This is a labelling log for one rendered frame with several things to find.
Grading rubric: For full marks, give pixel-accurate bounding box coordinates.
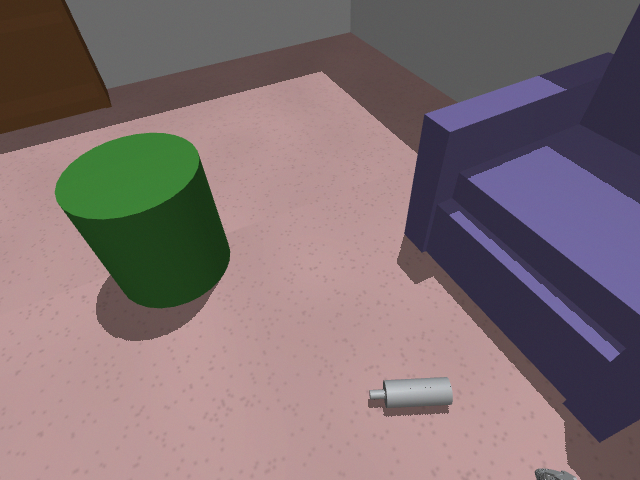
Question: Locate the armchair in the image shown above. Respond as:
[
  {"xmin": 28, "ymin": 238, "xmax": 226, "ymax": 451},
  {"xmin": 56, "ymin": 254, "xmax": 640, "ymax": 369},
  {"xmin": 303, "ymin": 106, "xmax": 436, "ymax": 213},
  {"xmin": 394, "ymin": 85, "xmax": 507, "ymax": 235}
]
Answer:
[{"xmin": 404, "ymin": 4, "xmax": 640, "ymax": 443}]

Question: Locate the bookshelf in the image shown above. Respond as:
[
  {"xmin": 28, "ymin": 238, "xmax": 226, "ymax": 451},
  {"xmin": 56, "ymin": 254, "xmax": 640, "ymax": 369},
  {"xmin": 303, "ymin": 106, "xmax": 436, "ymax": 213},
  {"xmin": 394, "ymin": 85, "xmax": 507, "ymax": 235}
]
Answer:
[{"xmin": 0, "ymin": 0, "xmax": 112, "ymax": 134}]

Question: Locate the bottle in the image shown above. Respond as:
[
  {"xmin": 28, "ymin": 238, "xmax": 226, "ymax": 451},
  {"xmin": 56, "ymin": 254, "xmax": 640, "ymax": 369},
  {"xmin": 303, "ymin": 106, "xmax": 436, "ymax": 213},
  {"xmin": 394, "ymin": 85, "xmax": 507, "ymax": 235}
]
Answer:
[{"xmin": 369, "ymin": 377, "xmax": 453, "ymax": 408}]

